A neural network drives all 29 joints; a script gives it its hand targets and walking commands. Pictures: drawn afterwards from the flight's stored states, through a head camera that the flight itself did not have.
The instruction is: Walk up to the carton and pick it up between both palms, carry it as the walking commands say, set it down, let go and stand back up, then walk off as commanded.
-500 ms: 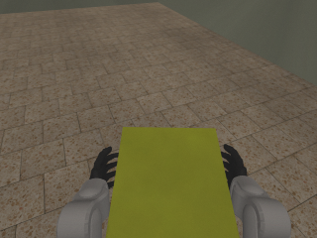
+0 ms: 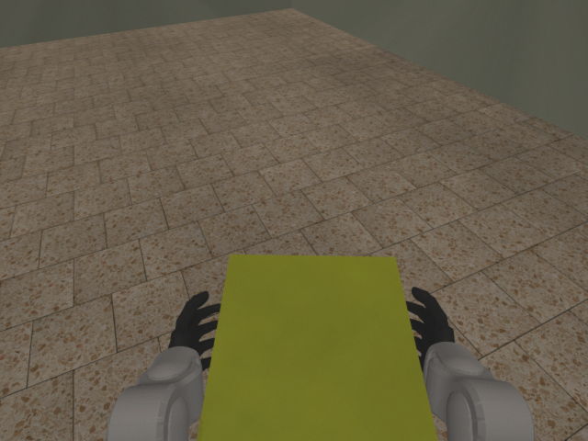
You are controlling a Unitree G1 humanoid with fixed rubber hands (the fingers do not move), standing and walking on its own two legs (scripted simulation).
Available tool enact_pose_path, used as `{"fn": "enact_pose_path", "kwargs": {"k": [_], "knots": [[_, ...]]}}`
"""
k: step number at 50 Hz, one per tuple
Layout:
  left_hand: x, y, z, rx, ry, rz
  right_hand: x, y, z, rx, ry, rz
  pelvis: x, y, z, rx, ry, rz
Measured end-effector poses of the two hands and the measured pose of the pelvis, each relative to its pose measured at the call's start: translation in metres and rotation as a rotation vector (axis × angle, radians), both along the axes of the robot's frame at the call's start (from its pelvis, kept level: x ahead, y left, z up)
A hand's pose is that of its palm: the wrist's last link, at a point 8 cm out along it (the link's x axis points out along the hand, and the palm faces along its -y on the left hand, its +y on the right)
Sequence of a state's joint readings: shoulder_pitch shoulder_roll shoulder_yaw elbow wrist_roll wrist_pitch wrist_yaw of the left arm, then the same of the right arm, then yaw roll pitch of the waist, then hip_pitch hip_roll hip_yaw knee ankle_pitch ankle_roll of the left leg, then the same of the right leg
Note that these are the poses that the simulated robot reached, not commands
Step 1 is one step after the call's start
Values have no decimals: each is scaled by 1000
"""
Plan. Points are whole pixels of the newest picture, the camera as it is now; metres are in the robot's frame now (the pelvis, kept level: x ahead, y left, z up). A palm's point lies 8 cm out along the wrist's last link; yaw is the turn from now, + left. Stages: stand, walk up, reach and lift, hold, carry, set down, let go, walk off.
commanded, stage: carry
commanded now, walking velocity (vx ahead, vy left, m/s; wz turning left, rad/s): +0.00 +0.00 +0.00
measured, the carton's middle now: (309, 385) +0.22 +0.00 +0.02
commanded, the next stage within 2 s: none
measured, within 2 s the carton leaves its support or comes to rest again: neither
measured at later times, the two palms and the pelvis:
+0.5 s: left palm out of the picture +0.12 +0.16 +0.08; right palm out of the picture +0.13 -0.13 +0.08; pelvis -0.11 +0.01 +0.00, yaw +0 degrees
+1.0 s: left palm out of the picture +0.06 +0.16 +0.04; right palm out of the picture +0.07 -0.13 +0.04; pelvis -0.18 +0.01 -0.02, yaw +0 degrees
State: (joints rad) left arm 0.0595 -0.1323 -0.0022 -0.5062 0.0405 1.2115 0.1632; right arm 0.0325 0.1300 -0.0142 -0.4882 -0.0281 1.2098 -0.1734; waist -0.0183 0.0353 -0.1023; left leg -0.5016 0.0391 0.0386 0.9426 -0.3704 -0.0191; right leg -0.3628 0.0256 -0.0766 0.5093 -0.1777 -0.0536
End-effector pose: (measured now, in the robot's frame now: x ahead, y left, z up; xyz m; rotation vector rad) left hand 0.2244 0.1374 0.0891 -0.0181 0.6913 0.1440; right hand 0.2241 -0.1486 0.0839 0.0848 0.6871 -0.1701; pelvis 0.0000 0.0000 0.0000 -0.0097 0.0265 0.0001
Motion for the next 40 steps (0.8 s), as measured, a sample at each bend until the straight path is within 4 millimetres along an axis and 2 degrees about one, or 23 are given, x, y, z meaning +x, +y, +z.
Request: {"fn": "enact_pose_path", "kwargs": {"k": [4,8,12,18,24,32,40], "knots": [[-17,8,9,-10,-61,11,-11,8,17,-23,-63,17,-20,4,-3,-13,20,11],[-43,20,3,-49,-26,41,-28,21,23,-70,-27,52,-41,7,3,19,-1,10],[-65,28,1,-45,-18,61,-45,29,18,-66,-18,75,-61,11,0,26,-10,3],[-88,25,-9,-26,16,57,-72,26,-1,-42,15,68,-83,12,-6,26,-22,3],[-100,19,-10,-10,29,31,-92,19,-7,-22,28,39,-104,12,-5,21,-7,6],[-115,15,-12,2,7,21,-107,15,-8,-16,8,32,-127,10,-9,28,-9,4],[-132,13,-27,-3,4,7,-125,13,-20,-35,4,28,-153,8,-19,18,-39,1]]}}
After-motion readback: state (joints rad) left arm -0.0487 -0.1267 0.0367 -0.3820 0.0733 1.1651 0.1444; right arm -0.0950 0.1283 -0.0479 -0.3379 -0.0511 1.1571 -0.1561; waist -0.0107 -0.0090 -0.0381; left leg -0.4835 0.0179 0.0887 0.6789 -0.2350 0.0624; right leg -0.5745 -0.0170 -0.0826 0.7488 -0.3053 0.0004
